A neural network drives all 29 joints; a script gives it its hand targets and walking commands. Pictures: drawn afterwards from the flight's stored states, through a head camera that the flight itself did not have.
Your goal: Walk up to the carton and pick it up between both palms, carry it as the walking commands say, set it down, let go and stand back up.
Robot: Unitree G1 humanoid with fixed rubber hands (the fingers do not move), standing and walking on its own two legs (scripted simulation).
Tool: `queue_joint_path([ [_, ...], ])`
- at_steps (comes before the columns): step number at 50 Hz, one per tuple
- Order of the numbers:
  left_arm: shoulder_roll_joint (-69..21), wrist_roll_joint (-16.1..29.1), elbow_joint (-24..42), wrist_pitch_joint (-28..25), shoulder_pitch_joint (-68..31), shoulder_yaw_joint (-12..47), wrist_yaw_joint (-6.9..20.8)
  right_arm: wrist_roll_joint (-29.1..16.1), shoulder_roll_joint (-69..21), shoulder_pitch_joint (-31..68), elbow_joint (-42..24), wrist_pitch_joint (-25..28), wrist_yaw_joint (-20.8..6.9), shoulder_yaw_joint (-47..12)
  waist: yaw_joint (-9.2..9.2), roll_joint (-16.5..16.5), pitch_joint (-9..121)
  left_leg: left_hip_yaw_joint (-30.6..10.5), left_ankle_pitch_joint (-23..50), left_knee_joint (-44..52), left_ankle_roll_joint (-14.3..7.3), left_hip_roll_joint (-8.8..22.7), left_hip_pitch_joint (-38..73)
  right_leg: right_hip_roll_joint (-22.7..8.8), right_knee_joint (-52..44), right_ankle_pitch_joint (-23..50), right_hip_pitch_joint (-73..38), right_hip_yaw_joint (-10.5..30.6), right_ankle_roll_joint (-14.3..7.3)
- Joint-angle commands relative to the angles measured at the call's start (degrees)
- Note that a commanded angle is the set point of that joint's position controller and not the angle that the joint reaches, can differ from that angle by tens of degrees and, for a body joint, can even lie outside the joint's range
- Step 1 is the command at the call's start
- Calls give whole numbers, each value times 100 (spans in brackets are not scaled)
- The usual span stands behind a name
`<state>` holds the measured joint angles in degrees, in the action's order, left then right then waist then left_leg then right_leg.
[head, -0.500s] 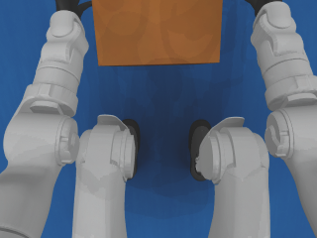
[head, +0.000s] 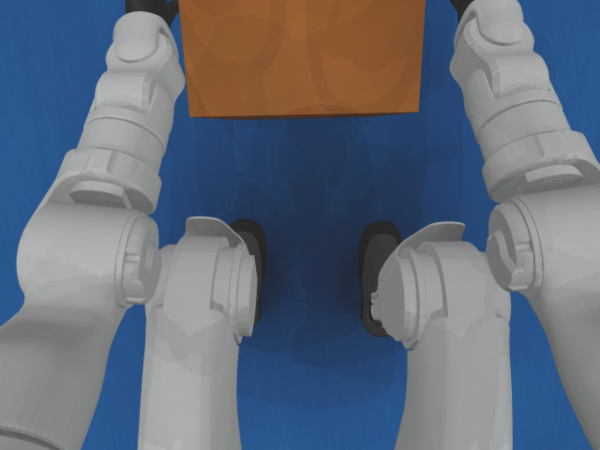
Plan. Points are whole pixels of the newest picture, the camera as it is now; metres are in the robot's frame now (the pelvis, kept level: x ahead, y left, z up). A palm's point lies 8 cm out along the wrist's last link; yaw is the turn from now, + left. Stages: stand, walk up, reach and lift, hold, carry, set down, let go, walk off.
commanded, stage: reach and lift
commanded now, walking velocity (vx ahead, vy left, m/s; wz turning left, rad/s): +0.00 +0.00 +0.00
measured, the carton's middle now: (302, 28) +0.52 +0.01 -0.25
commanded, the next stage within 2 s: none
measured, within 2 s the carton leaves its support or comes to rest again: leaves its support in 0.62 s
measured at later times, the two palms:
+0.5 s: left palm (161, 8) +0.53 +0.15 -0.18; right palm out of the picture +0.54 -0.15 -0.18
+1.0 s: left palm out of the picture +0.53 +0.15 -0.13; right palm out of the picture +0.54 -0.15 -0.14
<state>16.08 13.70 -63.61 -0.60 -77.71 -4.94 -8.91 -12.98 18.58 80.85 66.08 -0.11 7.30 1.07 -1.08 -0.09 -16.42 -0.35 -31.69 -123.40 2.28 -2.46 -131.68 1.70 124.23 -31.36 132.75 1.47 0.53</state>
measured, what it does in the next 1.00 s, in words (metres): stands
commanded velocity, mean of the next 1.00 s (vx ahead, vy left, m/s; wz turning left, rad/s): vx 0.00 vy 0.00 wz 0.00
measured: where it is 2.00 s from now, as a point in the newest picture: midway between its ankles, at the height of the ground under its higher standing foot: (310, 295)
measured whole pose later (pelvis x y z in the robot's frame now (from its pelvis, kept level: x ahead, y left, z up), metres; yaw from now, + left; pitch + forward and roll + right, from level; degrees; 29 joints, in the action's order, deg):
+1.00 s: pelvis +0.00 +0.00 -0.01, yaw +0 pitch +39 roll +1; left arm 7.6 -0.4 -50.6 10.7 -72.9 -20.2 -8.4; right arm -0.4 12.4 76.7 55.8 -10.5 7.2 14.3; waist -1.1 -0.3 -10.3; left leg -1.6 -32.8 -125.3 3.5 -5.0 -132.0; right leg 4.2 126.0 -32.6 132.7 2.2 1.9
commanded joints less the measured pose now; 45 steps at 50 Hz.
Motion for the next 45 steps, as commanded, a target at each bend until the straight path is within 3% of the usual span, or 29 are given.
queue_joint_path([
  [1,91,25,529,-109,-1418,135,-11,87,343,1406,-461,133,34,49,131,136,6692,208,1613,888,30,-77,3194,74,-918,1569,-3501,-155,116],
  [8,-407,49,468,-141,-1594,326,-10,226,10,1554,-426,206,62,6,245,148,6603,167,1623,919,28,-179,3204,126,-934,1547,-3483,-173,96],
  [13,-1041,59,512,-158,-1803,531,97,103,-705,1823,-503,218,-89,-283,169,178,6542,193,1644,946,10,-237,3275,176,-924,1537,-3436,-216,105],
  [16,-2070,2,576,-95,-2243,731,347,142,-1817,2249,-558,154,-336,-495,156,200,6486,222,1626,929,3,-293,3224,226,-883,1519,-3367,-244,108],
  [20,-4252,-261,809,104,-3323,978,965,403,-4228,2999,-552,-62,-932,-760,199,164,6322,293,1615,803,-7,-448,3080,384,-766,1506,-3237,-307,75],
  [24,-4942,-480,1009,298,-3417,899,1304,603,-4965,2892,-672,-247,-1269,-557,203,75,6227,356,1713,635,-33,-561,3106,506,-643,1603,-3148,-375,10],
  [31,-5557,-648,1262,545,-3351,753,1548,560,-5596,3046,-1215,-476,-1563,-672,-32,183,6262,449,1728,487,-125,-582,2958,556,-557,1647,-3099,-392,-32],
  [45,-6143,-871,1833,976,-3170,773,1697,778,-6124,2864,-1741,-866,-1612,-748,-5,258,7166,583,1634,630,-81,-576,2969,587,-738,1716,-3586,-457,-7],
])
